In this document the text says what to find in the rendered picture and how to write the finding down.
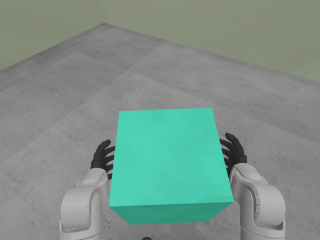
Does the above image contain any left robot hand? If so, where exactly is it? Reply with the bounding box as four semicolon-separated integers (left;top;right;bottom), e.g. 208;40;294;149
90;139;116;181

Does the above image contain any carton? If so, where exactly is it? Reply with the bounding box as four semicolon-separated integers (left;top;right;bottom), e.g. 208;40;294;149
108;108;234;225

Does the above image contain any left robot forearm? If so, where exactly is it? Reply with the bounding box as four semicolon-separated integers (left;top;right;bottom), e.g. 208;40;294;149
59;168;110;240

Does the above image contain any right robot hand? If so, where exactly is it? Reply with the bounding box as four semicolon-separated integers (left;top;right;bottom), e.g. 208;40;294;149
219;132;247;179

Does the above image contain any right robot forearm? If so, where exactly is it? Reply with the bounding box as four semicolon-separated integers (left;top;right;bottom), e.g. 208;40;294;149
229;163;286;240

